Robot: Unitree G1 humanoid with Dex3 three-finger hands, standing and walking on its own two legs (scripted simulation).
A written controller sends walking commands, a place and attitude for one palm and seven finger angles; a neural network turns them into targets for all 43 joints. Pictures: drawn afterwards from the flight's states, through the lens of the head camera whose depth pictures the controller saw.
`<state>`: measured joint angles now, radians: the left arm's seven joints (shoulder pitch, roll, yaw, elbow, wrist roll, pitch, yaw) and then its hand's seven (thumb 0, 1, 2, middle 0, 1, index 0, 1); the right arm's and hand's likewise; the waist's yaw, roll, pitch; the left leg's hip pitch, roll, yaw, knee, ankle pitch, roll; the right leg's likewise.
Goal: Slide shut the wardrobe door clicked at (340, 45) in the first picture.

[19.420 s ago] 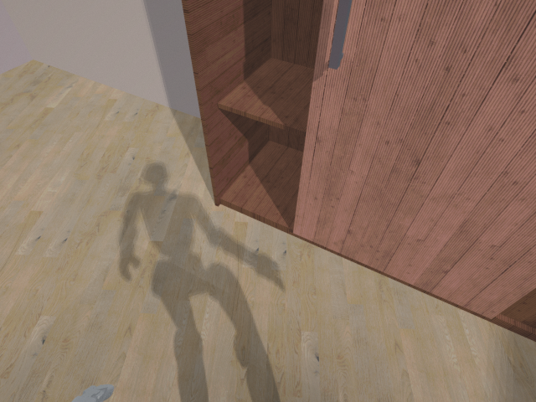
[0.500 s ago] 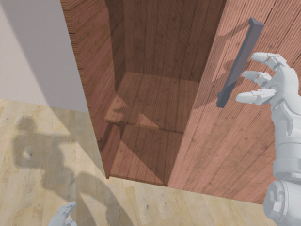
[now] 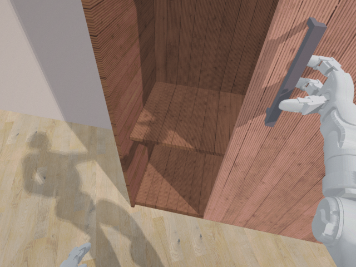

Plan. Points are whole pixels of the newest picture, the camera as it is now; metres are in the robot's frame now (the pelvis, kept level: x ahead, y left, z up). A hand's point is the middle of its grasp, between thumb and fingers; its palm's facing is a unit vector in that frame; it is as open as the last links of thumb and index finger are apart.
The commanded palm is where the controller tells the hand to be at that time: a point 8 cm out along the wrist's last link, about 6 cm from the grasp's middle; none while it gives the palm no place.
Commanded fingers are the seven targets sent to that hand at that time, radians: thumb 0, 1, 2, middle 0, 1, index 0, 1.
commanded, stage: feel for the door with the fingertips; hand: right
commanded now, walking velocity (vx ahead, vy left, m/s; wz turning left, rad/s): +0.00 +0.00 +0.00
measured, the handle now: (287, 78) +0.50 -0.19 +0.21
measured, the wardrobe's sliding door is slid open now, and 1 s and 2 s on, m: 0.40 0.40 0.40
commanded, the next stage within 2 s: slide the fingers in behind the handle in 0.08 s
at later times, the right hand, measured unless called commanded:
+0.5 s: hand (302, 89) +0.45 -0.21 +0.22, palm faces +0.12 +0.99 +0.00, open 13.9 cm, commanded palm +0.42 -0.25 +0.22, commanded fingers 0.00 0.50 -0.30 0.30 1.20 0.30 1.20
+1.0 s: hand (285, 87) +0.45 -0.17 +0.22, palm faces +0.10 +0.99 +0.01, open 14.0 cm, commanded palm +0.42 -0.22 +0.22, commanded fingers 0.00 0.50 -0.30 0.30 1.20 0.30 1.20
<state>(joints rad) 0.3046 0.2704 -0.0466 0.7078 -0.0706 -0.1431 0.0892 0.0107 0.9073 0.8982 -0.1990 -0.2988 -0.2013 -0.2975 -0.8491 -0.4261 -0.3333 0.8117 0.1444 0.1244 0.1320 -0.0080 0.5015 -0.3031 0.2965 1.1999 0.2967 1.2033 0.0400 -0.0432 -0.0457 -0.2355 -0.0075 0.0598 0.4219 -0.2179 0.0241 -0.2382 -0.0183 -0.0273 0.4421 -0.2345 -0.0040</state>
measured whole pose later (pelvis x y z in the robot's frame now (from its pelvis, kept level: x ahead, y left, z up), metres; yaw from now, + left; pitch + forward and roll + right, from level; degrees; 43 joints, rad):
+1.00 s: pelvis +0.00 -0.01 +0.00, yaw +0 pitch +2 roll +0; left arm 0.28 0.26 -0.04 0.71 -0.07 -0.13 0.07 0.01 0.91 0.90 -0.20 -0.30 -0.20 -0.30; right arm -0.83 -0.31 -0.27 0.71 0.15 0.16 0.05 -0.01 0.50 -0.30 0.30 1.20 0.30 1.20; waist 0.02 -0.05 -0.05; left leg -0.23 0.00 0.06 0.43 -0.23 0.02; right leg -0.23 -0.01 -0.03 0.45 -0.24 -0.01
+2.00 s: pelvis +0.00 -0.01 +0.00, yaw +0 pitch +1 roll +0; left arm 0.27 0.24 -0.04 0.71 -0.06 -0.12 0.07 0.01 0.91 0.90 -0.20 -0.30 -0.20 -0.30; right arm -0.83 -0.28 -0.24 0.69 0.14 0.18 -0.01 -0.01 0.50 -0.30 0.28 1.20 0.28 1.20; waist 0.02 -0.04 -0.04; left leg -0.21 0.00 0.06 0.43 -0.23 0.02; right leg -0.22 -0.01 -0.03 0.44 -0.24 -0.01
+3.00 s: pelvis +0.02 -0.01 +0.00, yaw +0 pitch +1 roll +0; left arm 0.25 0.25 -0.04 0.69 -0.06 -0.09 0.06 0.01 0.91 0.90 -0.20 -0.30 -0.20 -0.30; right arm -0.76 -0.26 -0.24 0.55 0.15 0.23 -0.02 0.01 -0.76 -0.81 0.38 1.40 0.36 1.40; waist 0.02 -0.05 -0.04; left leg -0.19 0.00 0.06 0.41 -0.24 0.02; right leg -0.19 -0.01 -0.03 0.43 -0.26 -0.01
